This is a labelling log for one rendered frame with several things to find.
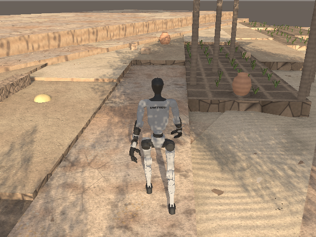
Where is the robot left forearm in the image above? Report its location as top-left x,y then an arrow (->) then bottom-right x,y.
131,120 -> 141,148

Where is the left robot foot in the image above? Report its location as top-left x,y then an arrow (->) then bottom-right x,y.
146,183 -> 153,194

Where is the robot left upper arm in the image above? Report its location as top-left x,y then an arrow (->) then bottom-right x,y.
136,99 -> 148,128

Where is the robot left hand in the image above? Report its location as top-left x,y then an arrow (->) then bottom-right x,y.
129,147 -> 141,163

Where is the robot right forearm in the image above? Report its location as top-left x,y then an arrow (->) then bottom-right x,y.
175,117 -> 182,132

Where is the robot foot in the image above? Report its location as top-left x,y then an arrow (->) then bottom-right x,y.
146,183 -> 153,194
168,204 -> 176,215

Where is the robot right hand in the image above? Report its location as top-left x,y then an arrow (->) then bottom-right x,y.
171,130 -> 182,138

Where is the right robot foot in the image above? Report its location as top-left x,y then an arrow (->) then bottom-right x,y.
168,204 -> 176,215

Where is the robot right upper arm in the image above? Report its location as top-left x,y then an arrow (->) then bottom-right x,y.
168,99 -> 180,124

